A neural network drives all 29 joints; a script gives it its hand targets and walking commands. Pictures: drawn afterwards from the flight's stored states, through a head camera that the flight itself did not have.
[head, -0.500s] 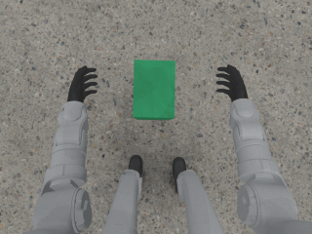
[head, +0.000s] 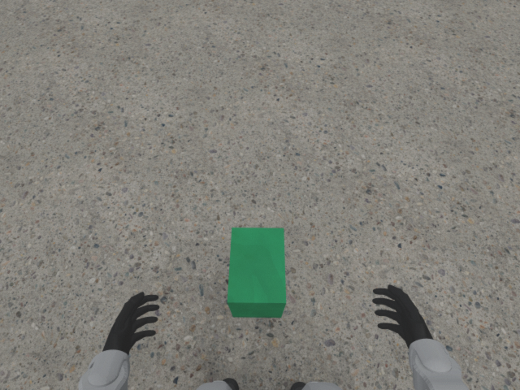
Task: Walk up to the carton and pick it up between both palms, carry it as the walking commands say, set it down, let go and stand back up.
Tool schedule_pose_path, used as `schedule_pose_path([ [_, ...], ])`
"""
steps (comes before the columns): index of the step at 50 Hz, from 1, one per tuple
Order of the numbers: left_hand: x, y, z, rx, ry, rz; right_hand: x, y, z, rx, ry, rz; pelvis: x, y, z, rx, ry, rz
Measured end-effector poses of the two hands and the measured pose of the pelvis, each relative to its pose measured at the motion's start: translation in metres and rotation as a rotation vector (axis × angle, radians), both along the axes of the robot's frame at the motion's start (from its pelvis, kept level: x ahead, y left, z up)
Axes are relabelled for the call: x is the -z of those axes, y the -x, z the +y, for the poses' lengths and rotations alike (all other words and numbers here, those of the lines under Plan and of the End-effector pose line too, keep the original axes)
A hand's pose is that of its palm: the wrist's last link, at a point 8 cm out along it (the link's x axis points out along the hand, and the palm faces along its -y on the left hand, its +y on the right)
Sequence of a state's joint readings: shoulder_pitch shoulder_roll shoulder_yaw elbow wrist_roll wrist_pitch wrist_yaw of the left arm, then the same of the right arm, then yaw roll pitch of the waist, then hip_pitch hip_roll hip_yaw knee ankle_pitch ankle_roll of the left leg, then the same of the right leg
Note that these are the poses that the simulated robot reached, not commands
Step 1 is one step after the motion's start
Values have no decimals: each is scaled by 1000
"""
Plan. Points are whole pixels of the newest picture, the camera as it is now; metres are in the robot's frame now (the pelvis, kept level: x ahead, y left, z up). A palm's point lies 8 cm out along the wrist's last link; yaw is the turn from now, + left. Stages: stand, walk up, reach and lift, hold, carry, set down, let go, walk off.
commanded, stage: let go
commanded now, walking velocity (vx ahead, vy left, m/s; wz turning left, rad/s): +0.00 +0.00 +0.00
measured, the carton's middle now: (257, 274) +0.46 +0.02 -0.64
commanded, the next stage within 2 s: stand in 0.50 s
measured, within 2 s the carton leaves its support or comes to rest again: neither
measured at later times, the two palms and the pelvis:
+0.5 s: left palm (115, 353) +0.17 +0.23 -0.06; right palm (425, 347) +0.17 -0.23 -0.06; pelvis +0.01 +0.00 +0.00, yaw +0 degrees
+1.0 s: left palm (81, 371) +0.15 +0.29 -0.09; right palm (455, 360) +0.15 -0.28 -0.08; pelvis +0.03 +0.00 +0.00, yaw -1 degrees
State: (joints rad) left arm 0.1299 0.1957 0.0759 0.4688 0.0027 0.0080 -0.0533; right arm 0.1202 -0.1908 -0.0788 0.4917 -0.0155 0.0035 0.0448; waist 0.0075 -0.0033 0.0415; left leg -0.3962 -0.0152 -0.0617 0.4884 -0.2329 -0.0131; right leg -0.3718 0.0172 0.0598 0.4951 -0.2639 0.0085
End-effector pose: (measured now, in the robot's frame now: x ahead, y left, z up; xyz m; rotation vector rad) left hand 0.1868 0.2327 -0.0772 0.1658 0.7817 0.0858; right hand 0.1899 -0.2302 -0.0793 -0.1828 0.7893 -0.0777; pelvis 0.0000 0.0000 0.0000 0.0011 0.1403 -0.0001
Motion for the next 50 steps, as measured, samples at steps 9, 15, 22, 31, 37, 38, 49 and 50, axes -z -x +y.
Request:
schedule_pose_path([
  [9, -15, 21, 2, 16, 2, 5, -18, 21, -5, -13, -2, -2, -6, -10, -2, -2, -1, -157],
  [15, -16, 17, -2, 25, 7, 9, -20, 16, -3, -15, -11, -4, -5, -11, -2, -1, -4, -213],
  [22, -16, 13, -3, 38, -5, 19, -19, 16, -3, -3, -14, 3, -4, -13, -1, 2, -5, -230],
  [31, -4, 19, 28, -2, -127, 62, -4, 29, -30, 29, 115, 73, -1, -16, -1, 7, 4, -166],
  [37, 4, 29, 51, -24, -178, 116, -1, 36, -52, 50, 181, 118, 0, -21, 1, 11, 6, -144],
  [38, 5, 31, 53, -25, -182, 124, -1, 36, -54, 52, 187, 122, 0, -22, 1, 11, 6, -143],
  [49, 12, 33, 57, -20, -192, 166, 3, 36, -55, 59, 199, 148, -1, -27, 4, 11, 5, -147],
  [50, 13, 33, 57, -21, -192, 168, 3, 36, -55, 59, 199, 150, -1, -28, 5, 11, 5, -148],
])
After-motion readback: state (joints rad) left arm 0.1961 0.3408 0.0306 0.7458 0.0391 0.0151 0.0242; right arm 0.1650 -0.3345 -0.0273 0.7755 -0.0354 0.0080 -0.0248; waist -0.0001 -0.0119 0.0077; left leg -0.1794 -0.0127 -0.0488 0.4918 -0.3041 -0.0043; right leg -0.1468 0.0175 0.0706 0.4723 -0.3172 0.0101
